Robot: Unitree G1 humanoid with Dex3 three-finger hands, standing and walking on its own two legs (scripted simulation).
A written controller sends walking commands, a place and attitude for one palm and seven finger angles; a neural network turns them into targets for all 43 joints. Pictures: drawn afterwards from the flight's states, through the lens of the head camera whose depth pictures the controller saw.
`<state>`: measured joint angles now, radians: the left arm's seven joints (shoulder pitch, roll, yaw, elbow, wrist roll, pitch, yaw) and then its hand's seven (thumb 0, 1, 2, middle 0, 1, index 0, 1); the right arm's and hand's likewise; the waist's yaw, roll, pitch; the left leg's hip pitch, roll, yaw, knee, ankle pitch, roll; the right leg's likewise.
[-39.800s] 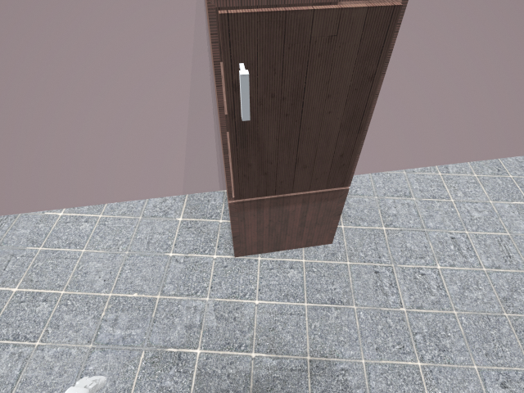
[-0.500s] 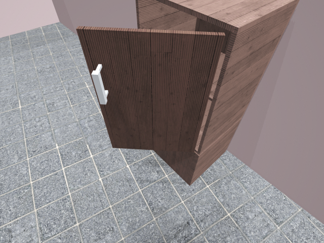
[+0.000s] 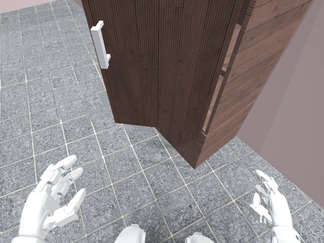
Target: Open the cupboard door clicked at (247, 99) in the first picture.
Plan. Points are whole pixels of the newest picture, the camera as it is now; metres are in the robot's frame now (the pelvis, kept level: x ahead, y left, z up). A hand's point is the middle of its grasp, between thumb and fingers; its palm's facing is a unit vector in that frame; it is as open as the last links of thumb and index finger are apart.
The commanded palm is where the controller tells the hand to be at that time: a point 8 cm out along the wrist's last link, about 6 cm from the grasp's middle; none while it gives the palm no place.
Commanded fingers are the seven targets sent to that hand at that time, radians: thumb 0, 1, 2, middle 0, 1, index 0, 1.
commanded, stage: raise the hand with hooked fingers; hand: left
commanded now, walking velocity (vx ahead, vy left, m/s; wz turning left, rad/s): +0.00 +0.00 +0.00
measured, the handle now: (102, 45) +0.61 +0.25 +0.15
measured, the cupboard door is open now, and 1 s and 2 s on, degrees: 45 45 45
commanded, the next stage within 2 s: move the hooked fingers beside the handle in 1.64 s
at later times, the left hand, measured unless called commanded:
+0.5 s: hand (54, 167) +0.24 +0.25 +0.09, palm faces +0.01 -1.00 -0.05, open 11.8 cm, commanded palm +0.22 +0.31 +0.11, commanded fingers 0.00 -0.24 0.41 -0.28 -1.03 -0.28 -1.03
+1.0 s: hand (29, 129) +0.29 +0.30 +0.15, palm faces +0.04 -1.00 -0.04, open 13.9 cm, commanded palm +0.26 +0.35 +0.16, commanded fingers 0.00 -0.50 0.30 -0.30 -1.20 -0.30 -1.20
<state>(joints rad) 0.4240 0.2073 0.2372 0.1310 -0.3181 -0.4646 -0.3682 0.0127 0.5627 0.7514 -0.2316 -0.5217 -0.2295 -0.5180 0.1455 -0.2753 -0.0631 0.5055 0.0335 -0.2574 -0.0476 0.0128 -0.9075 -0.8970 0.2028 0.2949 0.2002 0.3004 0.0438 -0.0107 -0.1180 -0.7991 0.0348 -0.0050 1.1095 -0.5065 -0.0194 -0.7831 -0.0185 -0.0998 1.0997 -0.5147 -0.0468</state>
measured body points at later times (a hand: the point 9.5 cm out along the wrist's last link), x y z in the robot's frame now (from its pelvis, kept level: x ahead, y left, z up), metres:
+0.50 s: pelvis +0.00 +0.02 +0.03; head +0.04 +0.02 +0.48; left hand +0.23 +0.31 +0.10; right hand +0.14 -0.24 -0.05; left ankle +0.02 +0.13 -0.66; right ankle +0.02 -0.09 -0.66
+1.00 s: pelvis +0.01 +0.03 +0.05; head +0.03 +0.04 +0.50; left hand +0.28 +0.36 +0.15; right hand +0.19 -0.19 -0.02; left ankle +0.02 +0.13 -0.66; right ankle +0.02 -0.09 -0.66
